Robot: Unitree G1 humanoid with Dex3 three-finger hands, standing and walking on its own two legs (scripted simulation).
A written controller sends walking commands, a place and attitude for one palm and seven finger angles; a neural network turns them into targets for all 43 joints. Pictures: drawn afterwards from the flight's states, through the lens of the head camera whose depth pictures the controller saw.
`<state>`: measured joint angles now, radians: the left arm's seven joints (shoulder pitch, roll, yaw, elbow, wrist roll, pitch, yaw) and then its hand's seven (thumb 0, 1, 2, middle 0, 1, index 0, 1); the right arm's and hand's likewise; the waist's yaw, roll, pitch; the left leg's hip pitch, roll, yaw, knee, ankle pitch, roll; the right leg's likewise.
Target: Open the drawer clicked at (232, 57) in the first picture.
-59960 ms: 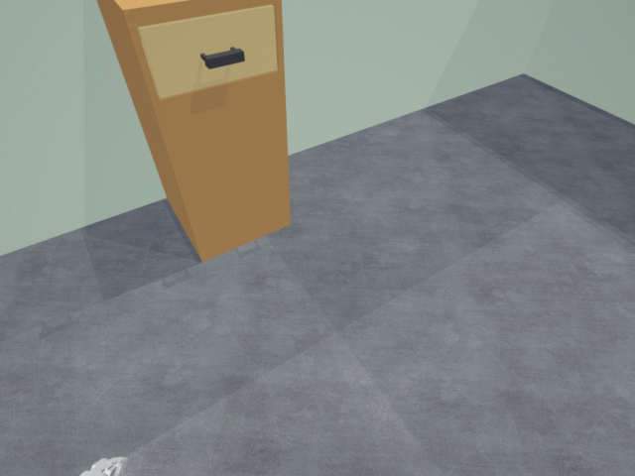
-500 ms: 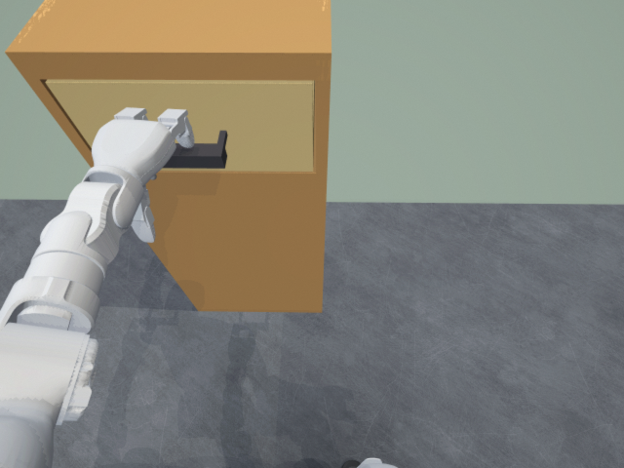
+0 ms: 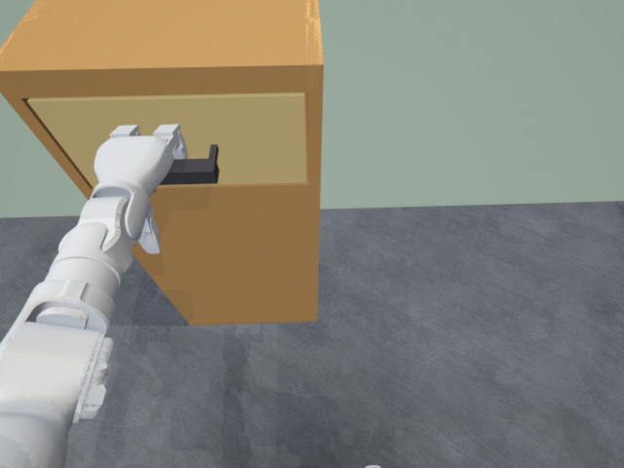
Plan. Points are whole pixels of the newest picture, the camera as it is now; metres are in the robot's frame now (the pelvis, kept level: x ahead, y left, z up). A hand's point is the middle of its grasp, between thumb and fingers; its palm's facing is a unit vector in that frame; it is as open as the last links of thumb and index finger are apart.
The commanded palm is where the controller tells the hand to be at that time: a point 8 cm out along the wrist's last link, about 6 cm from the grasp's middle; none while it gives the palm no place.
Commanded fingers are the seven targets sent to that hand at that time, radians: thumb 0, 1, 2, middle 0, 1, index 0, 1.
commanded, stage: lower the fingers behind the handle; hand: left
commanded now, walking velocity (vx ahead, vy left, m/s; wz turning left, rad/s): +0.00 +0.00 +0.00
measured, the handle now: (182, 161) +0.54 +0.18 +0.05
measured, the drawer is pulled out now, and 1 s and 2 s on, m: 0.00 0.00 0.01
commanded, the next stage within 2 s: close the thumb around the handle in 0.80 s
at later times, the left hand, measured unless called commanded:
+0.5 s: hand (159, 202) +0.47 +0.21 +0.03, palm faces -0.05 -0.01 -1.00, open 13.9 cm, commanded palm +0.45 +0.20 +0.08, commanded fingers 0.00 -0.50 0.30 -0.30 -1.20 -0.30 -1.20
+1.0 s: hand (160, 202) +0.48 +0.21 +0.03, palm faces -0.05 -0.02 -1.00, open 13.8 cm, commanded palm +0.46 +0.21 +0.08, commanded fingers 0.00 -0.16 0.44 -0.32 -1.24 -0.32 -1.24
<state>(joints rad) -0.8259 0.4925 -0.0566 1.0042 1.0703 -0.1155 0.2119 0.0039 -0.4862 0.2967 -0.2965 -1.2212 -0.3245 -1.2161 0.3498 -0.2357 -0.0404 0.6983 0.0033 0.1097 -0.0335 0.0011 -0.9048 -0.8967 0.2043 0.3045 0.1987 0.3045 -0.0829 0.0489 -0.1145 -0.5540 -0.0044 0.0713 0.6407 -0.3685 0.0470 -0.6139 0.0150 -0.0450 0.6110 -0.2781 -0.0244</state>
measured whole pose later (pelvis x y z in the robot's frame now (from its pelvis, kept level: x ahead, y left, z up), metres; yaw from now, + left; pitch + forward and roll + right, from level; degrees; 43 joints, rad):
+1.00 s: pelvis -0.01 -0.01 -0.01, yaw +0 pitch +19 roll -1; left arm -0.85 0.48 -0.05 1.09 1.09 -0.08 0.31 0.00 -0.46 0.31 -0.31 -1.20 -0.29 -1.20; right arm 0.34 -0.26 -0.06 0.72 -0.01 0.09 -0.03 0.00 -0.91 -0.90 0.20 0.30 0.20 0.30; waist -0.10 0.05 -0.13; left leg -0.66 0.01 0.06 0.72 -0.39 0.04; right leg -0.71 0.02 -0.06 0.68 -0.30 -0.03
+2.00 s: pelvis +0.00 +0.00 -0.01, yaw -1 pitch +18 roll -1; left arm -0.74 0.46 -0.03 0.97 1.07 -0.06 0.30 0.01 0.68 0.79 -0.34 -1.35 -0.33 -1.35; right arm 0.35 -0.25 -0.06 0.71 0.00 0.12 -0.02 0.00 -0.91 -0.90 0.20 0.30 0.20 0.30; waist -0.09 0.05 -0.14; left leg -0.61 0.01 0.08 0.70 -0.40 0.05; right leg -0.67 0.03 -0.03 0.65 -0.30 -0.02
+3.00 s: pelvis +0.01 -0.01 +0.00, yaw +0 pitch +11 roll +0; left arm -0.21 0.37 -0.09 0.43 1.04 0.02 0.32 0.02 0.69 0.81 -0.31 -1.35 -0.34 -1.35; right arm 0.22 -0.26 -0.07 0.67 0.02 0.12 -0.01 0.01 -0.91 -0.90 0.20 0.30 0.19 0.30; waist 0.00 0.07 -0.11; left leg -0.43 0.00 0.07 0.61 -0.38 0.04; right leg -0.50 0.02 -0.03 0.61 -0.30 -0.03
